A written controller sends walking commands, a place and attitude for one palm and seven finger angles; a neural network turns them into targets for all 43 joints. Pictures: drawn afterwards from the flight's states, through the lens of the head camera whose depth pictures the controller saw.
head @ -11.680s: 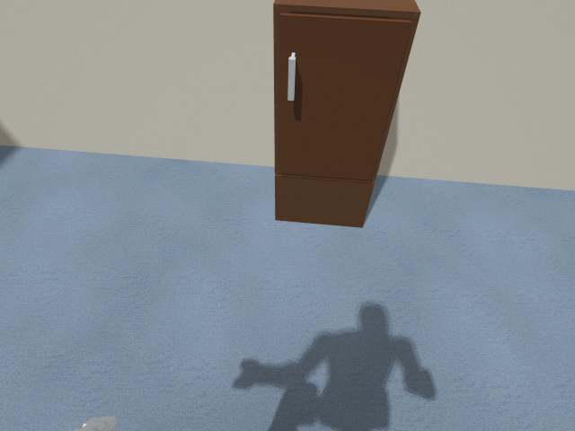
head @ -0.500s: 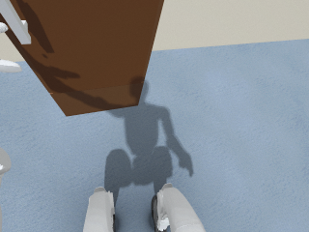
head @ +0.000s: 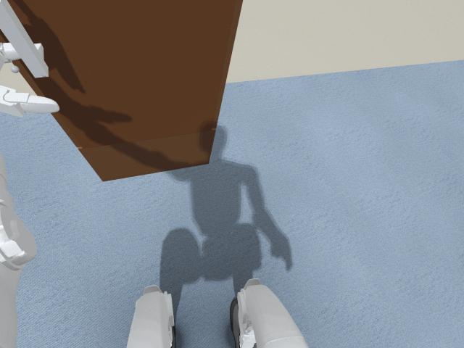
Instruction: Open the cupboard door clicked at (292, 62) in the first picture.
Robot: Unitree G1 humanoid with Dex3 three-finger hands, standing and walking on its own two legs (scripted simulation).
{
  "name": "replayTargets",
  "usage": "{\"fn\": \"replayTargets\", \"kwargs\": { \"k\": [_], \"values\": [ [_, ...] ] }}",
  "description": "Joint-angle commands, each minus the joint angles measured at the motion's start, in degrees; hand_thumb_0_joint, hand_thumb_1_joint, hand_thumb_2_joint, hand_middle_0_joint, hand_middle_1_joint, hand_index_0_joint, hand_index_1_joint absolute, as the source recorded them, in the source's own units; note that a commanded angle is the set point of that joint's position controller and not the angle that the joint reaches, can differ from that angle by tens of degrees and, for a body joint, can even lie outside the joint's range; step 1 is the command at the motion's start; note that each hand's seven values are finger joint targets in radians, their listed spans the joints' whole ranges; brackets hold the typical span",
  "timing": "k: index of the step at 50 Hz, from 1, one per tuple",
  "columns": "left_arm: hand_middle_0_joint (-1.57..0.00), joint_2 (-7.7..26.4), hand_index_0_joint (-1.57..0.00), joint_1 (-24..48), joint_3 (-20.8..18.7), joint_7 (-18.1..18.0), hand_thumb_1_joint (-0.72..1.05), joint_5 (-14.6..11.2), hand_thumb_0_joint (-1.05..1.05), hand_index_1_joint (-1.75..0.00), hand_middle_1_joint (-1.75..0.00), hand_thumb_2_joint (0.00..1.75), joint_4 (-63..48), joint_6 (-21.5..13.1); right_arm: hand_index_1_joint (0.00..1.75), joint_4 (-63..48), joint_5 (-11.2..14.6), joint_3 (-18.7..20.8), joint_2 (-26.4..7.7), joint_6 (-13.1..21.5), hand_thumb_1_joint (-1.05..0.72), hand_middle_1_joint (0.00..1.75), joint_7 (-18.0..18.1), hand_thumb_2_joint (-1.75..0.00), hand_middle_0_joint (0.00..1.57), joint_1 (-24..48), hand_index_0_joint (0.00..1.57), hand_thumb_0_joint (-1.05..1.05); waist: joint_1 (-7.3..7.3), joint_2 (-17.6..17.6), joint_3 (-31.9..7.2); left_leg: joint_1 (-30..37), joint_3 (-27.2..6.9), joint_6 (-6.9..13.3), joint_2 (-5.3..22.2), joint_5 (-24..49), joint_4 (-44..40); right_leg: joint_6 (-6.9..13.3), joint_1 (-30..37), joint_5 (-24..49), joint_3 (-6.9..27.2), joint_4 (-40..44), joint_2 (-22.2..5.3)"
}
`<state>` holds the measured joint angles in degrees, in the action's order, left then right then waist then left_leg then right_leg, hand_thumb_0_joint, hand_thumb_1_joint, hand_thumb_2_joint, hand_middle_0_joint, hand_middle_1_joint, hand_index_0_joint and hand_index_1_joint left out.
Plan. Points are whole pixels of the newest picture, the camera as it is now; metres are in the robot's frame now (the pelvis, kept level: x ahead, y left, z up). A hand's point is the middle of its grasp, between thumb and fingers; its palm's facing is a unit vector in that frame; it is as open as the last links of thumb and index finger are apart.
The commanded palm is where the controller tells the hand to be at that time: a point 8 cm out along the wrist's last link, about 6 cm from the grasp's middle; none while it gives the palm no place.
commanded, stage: slide the fingers in behind the handle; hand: left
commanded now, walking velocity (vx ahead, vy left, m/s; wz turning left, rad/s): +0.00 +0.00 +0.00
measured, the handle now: (20, 29) +0.60 +0.28 +0.07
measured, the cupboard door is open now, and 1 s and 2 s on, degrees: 0 1 3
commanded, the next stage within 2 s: close the thumb around the handle in 0.86 s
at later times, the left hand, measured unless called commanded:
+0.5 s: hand (41, 65) +0.53 +0.24 +0.07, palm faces +0.17 -0.98 +0.01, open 14.0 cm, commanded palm +0.51 +0.26 +0.07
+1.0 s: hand (43, 67) +0.53 +0.24 +0.07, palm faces +0.19 -0.98 -0.01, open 14.2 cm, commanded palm +0.51 +0.26 +0.07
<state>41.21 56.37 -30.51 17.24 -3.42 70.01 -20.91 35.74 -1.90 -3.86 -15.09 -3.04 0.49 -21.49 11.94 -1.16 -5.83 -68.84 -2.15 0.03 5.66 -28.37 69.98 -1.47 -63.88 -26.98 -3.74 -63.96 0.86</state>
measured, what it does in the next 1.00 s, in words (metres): stands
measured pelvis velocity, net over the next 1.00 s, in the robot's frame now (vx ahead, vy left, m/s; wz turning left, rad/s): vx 0.01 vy -0.01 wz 0.02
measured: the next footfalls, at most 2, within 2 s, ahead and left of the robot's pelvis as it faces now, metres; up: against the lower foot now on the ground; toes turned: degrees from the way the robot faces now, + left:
none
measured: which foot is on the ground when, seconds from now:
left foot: down 0.00-1.00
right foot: down 0.00-1.00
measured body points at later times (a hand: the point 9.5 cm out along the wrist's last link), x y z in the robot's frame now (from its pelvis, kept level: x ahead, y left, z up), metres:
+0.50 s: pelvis +0.01 +0.00 +0.01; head +0.17 +0.03 +0.42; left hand +0.52 +0.29 +0.07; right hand +0.01 -0.26 -0.10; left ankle +0.03 +0.11 -0.63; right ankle +0.03 -0.14 -0.63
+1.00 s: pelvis +0.01 -0.01 +0.01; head +0.17 +0.03 +0.43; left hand +0.52 +0.29 +0.07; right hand +0.02 -0.27 -0.10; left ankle +0.03 +0.11 -0.63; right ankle +0.03 -0.14 -0.63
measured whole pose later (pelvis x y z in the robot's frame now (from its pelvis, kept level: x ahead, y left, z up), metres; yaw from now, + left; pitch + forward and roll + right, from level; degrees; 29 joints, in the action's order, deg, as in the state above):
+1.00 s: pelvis +0.01 -0.01 +0.01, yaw +1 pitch +26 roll -5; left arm 33.0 54.7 -25.5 9.5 -3.8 68.2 -23.9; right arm 37.7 -2.9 -2.0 -14.5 -3.8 -0.9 -21.4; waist 10.4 -1.4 -6.7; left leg -65.8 -2.6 -0.7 4.9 -28.5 68.0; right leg -0.8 -61.1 -28.1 -4.2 -63.1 0.3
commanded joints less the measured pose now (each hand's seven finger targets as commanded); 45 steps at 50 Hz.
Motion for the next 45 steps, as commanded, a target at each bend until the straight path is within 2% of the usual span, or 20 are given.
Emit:
{"fn": "replayTargets", "kwargs": {
  "k": [1, 2, 3, 5, 6, 7, 12, 17, 19, 21, 22, 23, 26, 29, 31, 32, 36, 39, 42, 45],
  "values": [
    [-0.30, 14.20, -0.30, 24.80, 0.14, -0.38, -0.50, -0.79, 0.00, -1.20, -1.20, 0.30, -13.65, -4.03, 0.30, -1.13, 0.02, 4.44, -11.63, 0.63, -0.90, 0.30, 0.94, -0.90, 0.20, -11.36, 0.20, 0.00, 0.20, -14.40, -30.50, 30.90, -1.97, 1.25, -2.04, 22.47, -7.04, 2.15, 6.89, 14.40, 0.04, 6.46, 2.44],
    [-0.30, 15.52, -0.30, 23.91, -0.88, -0.49, -0.50, -0.65, 0.00, -1.20, -1.20, 0.30, -14.52, -4.24, 0.30, -1.19, -0.08, 4.52, -11.86, 0.46, -0.90, 0.30, 0.93, -0.90, 0.20, -11.46, 0.20, 0.00, -0.56, -14.74, -32.69, 32.08, -2.08, 1.03, -2.03, 24.04, -7.06, 2.19, 7.73, 15.33, 0.01, 6.33, 2.34],
    [-0.30, 14.22, -0.30, 23.94, 0.03, -0.56, -0.50, -0.66, 0.00, -1.20, -1.20, 0.30, -15.06, -4.29, 0.30, -1.17, -0.12, 4.58, -11.65, 0.44, -0.90, 0.30, 0.82, -0.90, 0.20, -11.41, 0.20, 0.00, -0.43, -15.20, -33.74, 32.87, -2.18, 0.96, -2.03, 24.86, -6.94, 2.20, 7.61, 15.75, -0.07, 6.14, 2.40],
    [-0.30, 13.52, -0.30, 23.22, -0.01, -0.87, -0.50, -0.72, 0.00, -1.20, -1.20, 0.30, -15.04, -4.12, 0.30, -0.93, -0.15, 4.66, -11.46, 0.34, -0.90, 0.30, 0.69, -0.90, 0.20, -11.36, 0.20, 0.00, -0.64, -15.04, -32.80, 33.06, -2.18, 0.88, -1.94, 25.61, -6.95, 2.18, 7.71, 16.24, -0.21, 6.25, 2.42],
    [-0.30, 11.87, -0.30, 23.20, 0.82, -1.04, -0.50, -1.01, 0.00, -1.20, -1.20, 0.30, -14.43, -4.03, 0.30, -0.85, -0.12, 4.63, -11.28, 0.27, -0.90, 0.30, 0.55, -0.90, 0.20, -11.54, 0.20, 0.00, -0.07, -14.33, -32.00, 32.85, -2.18, 1.06, -2.04, 25.68, -6.89, 2.18, 7.26, 16.31, -0.30, 6.29, 2.55],
    [-0.30, 13.54, -0.30, 23.77, -0.35, -1.42, -0.50, -0.97, 0.00, -1.20, -1.20, 0.30, -15.07, -3.95, 0.30, -0.75, -0.16, 4.69, -11.58, 0.16, -0.90, 0.30, 0.60, -0.90, 0.20, -11.34, 0.20, 0.00, -0.27, -14.61, -32.19, 32.75, -2.25, 0.93, -1.89, 25.60, -6.98, 2.07, 7.56, 16.46, -0.26, 6.30, 2.38],
    [-0.30, 10.79, -0.30, 22.27, 0.74, -2.89, -0.50, -0.68, 0.00, -1.20, -1.20, 0.30, -16.52, -4.21, 0.30, -1.01, -0.21, 4.90, -10.90, 0.09, -0.90, 0.30, 0.20, -0.90, 0.20, -11.38, 0.20, 0.00, -0.88, -13.97, -33.07, 33.41, -1.82, 0.90, -2.15, 26.97, -7.22, 2.05, 9.42, 18.26, -0.20, 6.44, 2.49],
    [-0.30, 6.75, -0.30, 22.85, 3.48, -4.26, -0.50, -0.52, 0.00, -1.20, -1.20, 0.30, -14.66, -4.42, 0.30, -0.54, -0.30, 4.97, -10.65, 0.09, -0.90, 0.30, -0.10, -0.90, 0.20, -11.18, 0.20, 0.00, 0.42, -12.62, -28.43, 32.11, -1.78, 0.89, -2.14, 24.80, -7.82, 2.08, 7.78, 16.68, -0.33, 7.11, 2.53],
    [-0.30, 4.75, -0.30, 24.49, 5.10, -4.59, -0.50, -0.39, 0.00, -1.20, -1.20, 0.30, -15.51, -4.87, 0.30, -0.45, -0.38, 5.19, -10.52, 0.21, -0.90, 0.30, -0.16, -0.90, 0.20, -11.34, 0.20, 0.00, 0.92, -12.59, -29.24, 32.87, -2.08, 0.87, -2.24, 24.40, -8.00, 2.11, 7.62, 16.24, -0.34, 7.18, 2.51],
    [-0.30, 4.70, -0.30, 23.92, 4.36, -4.94, -0.50, -0.56, 0.00, -1.20, -1.20, 0.30, -17.28, -5.85, 0.30, -0.36, -0.75, 5.46, -10.56, 0.39, -0.90, 0.30, -0.26, -0.90, 0.20, -11.67, 0.20, 0.00, 0.23, -14.07, -31.85, 35.29, -2.10, 0.76, -2.25, 26.86, -7.77, 2.34, 7.65, 17.31, -0.31, 6.85, 2.49],
    [-0.30, 5.11, -0.30, 22.06, 3.66, -5.16, -0.50, -0.52, 0.00, -1.20, -1.20, 0.30, -15.75, -5.82, 0.30, -0.26, -0.66, 5.50, -10.58, 0.21, -0.90, 0.30, -0.29, -0.90, 0.20, -11.69, 0.20, 0.00, -0.28, -13.22, -32.11, 35.17, -2.09, 0.57, -2.30, 27.27, -7.85, 2.35, 8.24, 17.75, -0.31, 6.90, 2.45],
    [-0.30, 3.48, -0.30, 22.65, 4.79, -5.25, -0.50, -0.78, 0.00, -1.20, -1.20, 0.30, -15.50, -5.80, 0.30, -0.21, -0.67, 5.44, -10.35, 0.22, -0.90, 0.30, -0.35, -0.90, 0.20, -11.50, 0.20, 0.00, 0.43, -12.19, -31.24, 34.49, -1.91, 0.70, -2.30, 26.93, -7.77, 2.16, 8.18, 17.92, -0.36, 7.00, 2.43],
    [-0.30, 5.67, -0.30, 21.84, 3.36, -5.96, -0.50, 0.03, 0.00, -1.20, -1.20, 0.30, -14.83, -6.03, 0.30, -0.29, -0.74, 5.29, -10.40, 0.10, -0.90, 0.30, -0.49, -0.90, 0.20, -11.69, 0.20, 0.00, -0.30, -11.75, -30.30, 32.52, -1.44, 0.97, -2.54, 25.86, -7.90, 2.25, 9.85, 18.32, 0.03, 6.95, 2.43],
    [-0.30, 3.82, -0.30, 22.36, 5.14, -6.05, -0.50, 0.76, 0.00, -1.20, -1.20, 0.30, -14.69, -6.19, 0.30, -0.34, -0.68, 5.35, -10.05, -0.11, -0.90, 0.30, -0.63, -0.90, 0.20, -11.43, 0.20, 0.00, 0.10, -11.81, -30.01, 32.42, -1.31, 0.94, -2.63, 25.33, -7.81, 2.16, 9.58, 18.16, 0.04, 7.10, 2.35],
    [-0.30, 4.16, -0.30, 23.89, 5.14, -6.02, -0.50, 0.63, 0.00, -1.20, -1.20, 0.30, -15.58, -6.68, 0.30, -0.08, -0.80, 5.34, -10.27, -0.15, -0.90, 0.30, -0.57, -0.90, 0.20, -11.60, 0.20, 0.00, 0.43, -11.65, -29.78, 32.92, -1.71, 1.03, -2.53, 25.32, -8.03, 2.31, 9.38, 17.81, -0.01, 7.06, 2.39],
    [-0.30, 4.79, -0.30, 22.53, 4.26, -6.03, -0.50, 0.52, 0.00, -1.20, -1.20, 0.30, -14.97, -6.62, 0.30, -0.26, -0.72, 5.50, -10.37, -0.19, -0.90, 0.30, -0.54, -0.90, 0.20, -11.44, 0.20, 0.00, -0.13, -12.08, -30.71, 33.09, -1.44, 0.92, -2.63, 25.16, -7.99, 2.23, 9.69, 17.78, 0.10, 7.22, 2.37],
    [-0.30, 2.38, -0.30, 24.26, 6.36, -5.75, -0.50, 0.24, 0.00, -1.20, -1.20, 0.30, -14.35, -6.57, 0.30, 0.13, -0.69, 5.42, -10.16, -0.21, -0.90, 0.30, -0.47, -0.90, 0.20, -11.51, 0.20, 0.00, 0.81, -11.45, -29.08, 32.84, -1.67, 1.00, -2.64, 24.55, -8.00, 2.31, 8.77, 17.23, 0.02, 7.28, 2.33],
    [-0.30, 3.23, -0.30, 24.13, 5.62, -5.94, -0.50, 0.30, 0.00, -1.20, -1.20, 0.30, -15.43, -6.68, 0.30, 0.17, -0.79, 5.66, -10.43, -0.28, -0.90, 0.30, -0.41, -0.90, 0.20, -11.60, 0.20, 0.00, 0.46, -12.13, -31.76, 33.93, -1.72, 0.94, -2.69, 25.40, -7.87, 2.24, 9.10, 17.63, 0.07, 7.20, 2.25],
    [-0.30, 0.25, -0.30, 23.44, 7.75, -5.83, -0.50, 0.17, 0.00, -1.20, -1.20, 0.30, -15.17, -6.89, 0.30, 0.29, -0.76, 5.70, -10.03, -0.24, -0.90, 0.30, -0.62, -0.90, 0.20, -11.31, 0.20, 0.00, 0.41, -14.11, -31.29, 35.75, -1.83, 0.60, -2.67, 26.31, -7.98, 2.36, 7.64, 17.33, -0.19, 7.32, 2.27],
    [-0.30, 1.38, -0.30, 25.30, 7.25, -6.23, -0.50, 0.01, 0.00, -1.20, -1.20, 0.30, -15.89, -6.86, 0.30, 0.59, -0.84, 5.69, -10.35, -0.32, -0.90, 0.30, -0.51, -0.90, 0.20, -11.41, 0.20, 0.00, 1.10, -12.17, -30.32, 34.63, -1.91, 0.86, -2.57, 24.92, -8.17, 2.24, 8.15, 17.00, -0.10, 7.69, 2.27]
  ]
}}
